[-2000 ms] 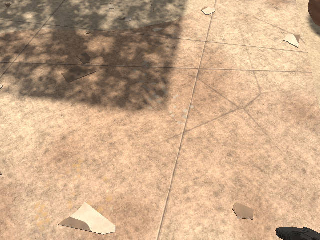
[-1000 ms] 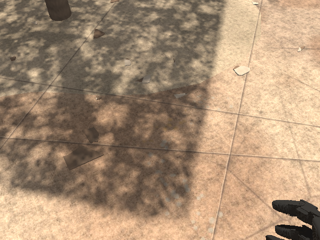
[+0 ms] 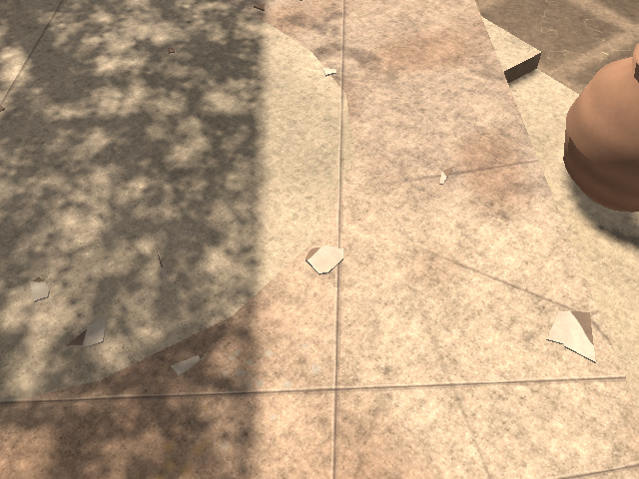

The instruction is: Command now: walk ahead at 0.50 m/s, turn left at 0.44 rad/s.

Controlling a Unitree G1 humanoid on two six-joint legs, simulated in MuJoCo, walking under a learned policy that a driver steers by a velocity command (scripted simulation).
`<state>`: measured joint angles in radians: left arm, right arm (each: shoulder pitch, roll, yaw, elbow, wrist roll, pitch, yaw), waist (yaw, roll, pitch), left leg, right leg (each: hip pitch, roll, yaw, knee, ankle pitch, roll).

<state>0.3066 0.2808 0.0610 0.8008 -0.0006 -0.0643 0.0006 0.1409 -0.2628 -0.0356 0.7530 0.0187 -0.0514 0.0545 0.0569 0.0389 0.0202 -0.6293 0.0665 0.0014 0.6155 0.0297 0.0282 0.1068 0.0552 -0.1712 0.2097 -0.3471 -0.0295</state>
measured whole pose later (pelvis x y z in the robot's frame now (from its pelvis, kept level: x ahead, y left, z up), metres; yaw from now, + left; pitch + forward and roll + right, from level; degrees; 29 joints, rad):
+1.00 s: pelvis +0.56 +0.12 +0.00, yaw +24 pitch +2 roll -2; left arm 0.41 0.30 0.06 0.87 -0.03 -0.06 -0.01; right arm 0.04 -0.26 -0.02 0.63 0.01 -0.07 0.04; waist 0.12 0.02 0.01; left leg -0.51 0.04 -0.01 0.51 -0.07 0.04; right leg 0.02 0.00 -0.02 0.30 -0.36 0.01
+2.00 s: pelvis +0.79 +0.26 +0.00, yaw -7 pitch +2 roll +0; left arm 0.16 0.32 0.09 0.61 -0.01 0.05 0.03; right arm 0.18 -0.28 -0.07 0.77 -0.03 -0.01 -0.02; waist 0.00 -0.04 0.02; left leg -0.31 -0.01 -0.04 0.52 -0.25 0.01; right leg -0.50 0.13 0.17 0.84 -0.43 0.00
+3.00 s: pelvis +0.79 +0.27 -0.01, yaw -3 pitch +0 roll -2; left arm 0.15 0.31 0.08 0.77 0.00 0.03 0.06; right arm 0.19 -0.31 -0.07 0.84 0.01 0.03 0.01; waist -0.01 -0.03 0.05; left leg -0.33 0.01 0.04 0.66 -0.29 0.03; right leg -0.27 -0.06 -0.08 0.69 -0.42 0.04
